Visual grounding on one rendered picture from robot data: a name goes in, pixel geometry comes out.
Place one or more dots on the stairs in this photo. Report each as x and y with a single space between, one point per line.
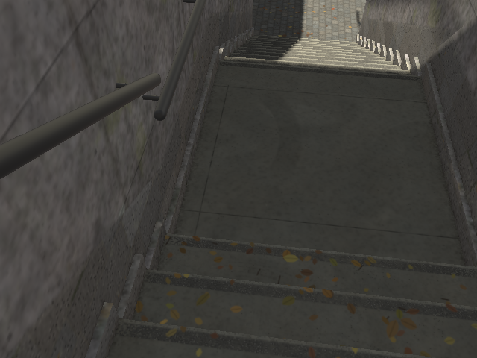
217 298
313 53

